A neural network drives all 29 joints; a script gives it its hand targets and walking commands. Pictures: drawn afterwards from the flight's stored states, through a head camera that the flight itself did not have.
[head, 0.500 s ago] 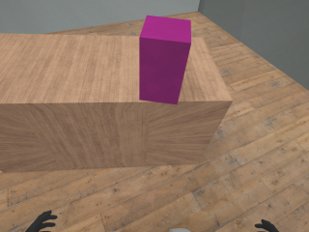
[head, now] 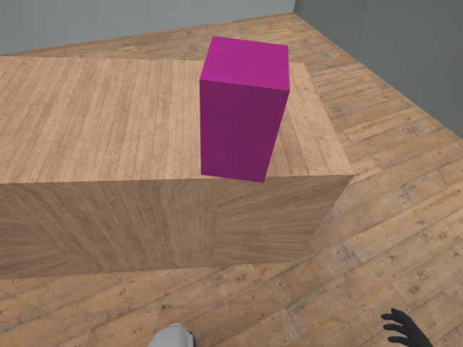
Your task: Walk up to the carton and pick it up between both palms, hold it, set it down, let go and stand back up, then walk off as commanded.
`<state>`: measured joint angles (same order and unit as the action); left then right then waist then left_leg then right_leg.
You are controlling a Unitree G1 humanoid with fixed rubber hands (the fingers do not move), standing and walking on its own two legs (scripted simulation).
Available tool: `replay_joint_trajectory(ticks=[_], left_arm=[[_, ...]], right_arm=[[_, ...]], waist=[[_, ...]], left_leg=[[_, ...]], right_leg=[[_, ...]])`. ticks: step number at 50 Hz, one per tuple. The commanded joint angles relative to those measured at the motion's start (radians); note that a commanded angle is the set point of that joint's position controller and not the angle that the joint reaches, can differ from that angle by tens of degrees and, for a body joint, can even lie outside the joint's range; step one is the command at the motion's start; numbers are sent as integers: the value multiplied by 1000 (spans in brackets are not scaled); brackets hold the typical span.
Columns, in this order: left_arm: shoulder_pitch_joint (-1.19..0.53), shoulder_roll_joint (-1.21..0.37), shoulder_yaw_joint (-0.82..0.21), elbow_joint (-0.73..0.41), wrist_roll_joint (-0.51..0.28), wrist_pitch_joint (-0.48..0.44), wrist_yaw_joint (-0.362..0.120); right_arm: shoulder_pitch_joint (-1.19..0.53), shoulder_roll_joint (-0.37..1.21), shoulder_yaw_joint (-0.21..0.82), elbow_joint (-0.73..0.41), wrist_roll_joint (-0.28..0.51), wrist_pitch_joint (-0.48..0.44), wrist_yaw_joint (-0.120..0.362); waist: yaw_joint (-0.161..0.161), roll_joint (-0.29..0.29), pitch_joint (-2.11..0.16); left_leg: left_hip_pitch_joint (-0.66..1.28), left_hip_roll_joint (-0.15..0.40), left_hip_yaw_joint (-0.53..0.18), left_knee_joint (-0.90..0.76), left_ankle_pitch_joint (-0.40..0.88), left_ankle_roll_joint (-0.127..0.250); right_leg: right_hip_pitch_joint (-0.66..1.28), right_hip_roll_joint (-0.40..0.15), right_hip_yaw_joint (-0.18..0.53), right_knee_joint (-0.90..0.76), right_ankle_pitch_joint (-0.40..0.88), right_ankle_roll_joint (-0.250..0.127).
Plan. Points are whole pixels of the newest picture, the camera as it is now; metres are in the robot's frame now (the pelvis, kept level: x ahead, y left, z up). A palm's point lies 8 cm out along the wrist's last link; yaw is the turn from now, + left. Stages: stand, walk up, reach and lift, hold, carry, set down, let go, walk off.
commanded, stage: walk up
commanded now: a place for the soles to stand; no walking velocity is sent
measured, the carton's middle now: (240, 116) +0.59 -0.02 +0.04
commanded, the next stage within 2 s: none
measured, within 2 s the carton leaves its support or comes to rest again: neither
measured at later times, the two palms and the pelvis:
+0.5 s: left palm out of the picture +0.12 +0.25 -0.09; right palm (444, 337) +0.15 -0.39 -0.07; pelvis +0.09 -0.06 +0.00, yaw -1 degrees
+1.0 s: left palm (110, 277) +0.25 +0.23 -0.10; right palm (431, 274) +0.26 -0.41 -0.06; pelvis +0.17 -0.08 +0.00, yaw +2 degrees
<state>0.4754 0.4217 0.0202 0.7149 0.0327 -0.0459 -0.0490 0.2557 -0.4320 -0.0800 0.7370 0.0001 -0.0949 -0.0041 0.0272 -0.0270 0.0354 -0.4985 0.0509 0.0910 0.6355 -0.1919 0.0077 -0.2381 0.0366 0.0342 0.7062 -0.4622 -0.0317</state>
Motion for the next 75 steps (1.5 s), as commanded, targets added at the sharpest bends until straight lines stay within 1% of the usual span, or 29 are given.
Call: replay_joint_trajectory(ticks=[1,2,4,7,13,17,19,20,21,22,23,27,32,35,37,38,39,44,49,50,51,52,54,57,60,62,65,70,75], left_arm=[[-11,182,87,-111,-13,2,11],[-42,277,109,-89,-3,15,8],[6,240,114,-48,-8,27,-11],[73,205,117,-2,-2,37,-34],[-61,198,112,-31,8,48,-44],[-40,189,120,-34,8,32,-36],[51,192,130,-4,10,19,-28],[137,221,145,28,15,13,-18],[158,290,163,26,27,12,-4],[34,332,158,-40,26,7,5],[-27,366,159,-54,20,10,2],[-48,247,124,-74,11,-1,6],[-23,224,109,-72,0,10,13],[-112,209,92,-85,-20,33,19],[-141,118,56,-105,-29,32,26],[-125,68,44,-106,-28,38,27],[-128,180,72,-70,-15,61,36],[-104,150,82,12,-22,56,22],[-110,138,82,48,-19,17,49],[-110,169,87,48,-6,7,57],[-144,231,96,32,10,-5,63],[-227,280,97,11,1,-8,61],[-294,259,83,10,-8,0,53],[-316,194,64,1,-16,11,48],[-248,158,61,20,-24,27,47],[-235,174,68,32,-17,22,49],[-299,223,75,28,-10,1,45],[-309,183,64,18,-18,18,45],[-322,198,69,21,-11,15,42]], right_arm=[[310,-357,-111,-7,-13,-29,-33],[189,-361,-112,-21,-1,-22,-28],[72,-304,-88,-49,-14,-25,-20],[115,-281,-85,-43,-21,-36,-7],[166,-318,-110,-51,-15,-21,-3],[131,-318,-106,-64,-17,-9,-4],[60,-283,-86,-75,-19,3,-7],[71,-225,-65,-76,-24,11,-12],[96,-155,-41,-81,-16,18,-17],[83,-124,-21,-90,1,23,-21],[47,-226,-54,-71,6,27,-27],[159,-207,-47,-12,-6,3,-12],[126,-137,-22,-23,-4,-10,-27],[219,-122,-23,15,-2,-23,-44],[310,-224,-60,41,-28,-27,-61],[301,-303,-74,21,-41,-29,-67],[263,-342,-79,0,-13,-19,-64],[117,-242,-55,-24,-31,-8,-47],[33,-205,-36,-51,-22,29,-23],[43,-161,-21,-52,-15,36,-24],[69,-108,-2,-61,-2,41,-23],[37,-114,-6,-52,0,52,-26],[31,-165,-26,-21,0,53,-25],[94,-159,-29,27,-9,32,-21],[34,-251,-37,2,-18,19,-26],[-36,-218,-21,-7,-13,26,-21],[-25,-154,-10,0,-6,38,-17],[-7,-210,-21,3,-17,25,-16],[-36,-182,-13,0,-15,31,-15]], waist=[[-114,139,-187],[-80,67,-41],[1,82,128],[1,179,63],[-53,200,51],[-32,186,-37],[42,89,-56],[81,-55,-72],[90,-270,-24],[56,-264,64],[58,-152,93],[24,-136,57],[51,-184,-39],[-21,-132,-123],[-90,43,-205],[-58,201,-169],[-69,124,-129],[-20,163,6],[-1,184,-86],[-2,109,-107],[-32,-67,-98],[-43,-113,-33],[-51,-94,4],[-85,-125,-52],[-25,91,-107],[5,34,-60],[-48,-79,-52],[-32,21,-85],[-37,-15,-61]], left_leg=[[591,420,-766,-398,-704,226],[370,419,-740,-426,-826,236],[161,326,-505,-439,-697,193],[111,208,-276,-434,-480,154],[202,240,-268,-396,-514,195],[195,252,-236,-289,-405,191],[57,198,-147,-141,-420,144],[-28,131,-88,51,-462,107],[-181,19,14,333,-440,43],[-286,-69,-21,454,-381,-5],[-256,-39,-129,499,-337,7],[-203,-3,-91,379,-215,9],[-86,-31,-3,149,-193,14],[200,-89,60,-113,120,29],[486,84,-188,-151,106,109],[515,328,-533,-224,107,198],[381,408,-631,-265,-50,282],[187,200,-274,-187,111,197],[108,122,-155,27,162,138],[68,102,-133,126,123,101],[-25,27,-87,258,-9,48],[-27,-51,-75,254,-349,26],[79,-25,-104,238,-354,24],[268,-17,-76,6,-21,42],[197,201,-407,-115,-65,149],[64,151,-302,-70,-88,122],[123,-19,-79,87,-110,27],[165,96,-256,-46,-35,90],[119,37,-173,-14,-110,58]], right_leg=[[-542,-16,39,509,-71,-11],[-514,-67,74,539,-54,-10],[-451,-110,65,458,20,0],[-278,-103,-3,332,112,25],[-296,-120,-44,144,79,40],[-145,-112,-64,7,60,14],[61,-90,-65,-155,156,-17],[176,-60,-39,-213,116,-13],[188,-191,240,-382,-166,-45],[42,-343,577,-575,-429,-114],[-36,-375,599,-603,-526,-169],[52,-246,280,-420,-61,-154],[127,-254,159,-250,529,-202],[27,-191,26,-28,660,-138],[-252,-116,-37,203,431,-65],[-435,-46,-65,267,4,-8],[-386,-72,15,363,-162,4],[-272,-102,-23,215,-27,6],[10,-39,-90,-157,196,6],[54,-89,8,-205,228,-7],[50,-263,285,-286,264,-64],[-94,-380,408,-347,206,-149],[-196,-334,300,-266,200,-180],[-224,-203,98,-129,303,-75],[-159,-74,-7,49,72,4],[-62,-99,30,-57,78,-22],[-128,-246,207,-219,151,-107],[-137,-121,41,-69,153,-26],[-126,-163,108,-146,91,-58]])
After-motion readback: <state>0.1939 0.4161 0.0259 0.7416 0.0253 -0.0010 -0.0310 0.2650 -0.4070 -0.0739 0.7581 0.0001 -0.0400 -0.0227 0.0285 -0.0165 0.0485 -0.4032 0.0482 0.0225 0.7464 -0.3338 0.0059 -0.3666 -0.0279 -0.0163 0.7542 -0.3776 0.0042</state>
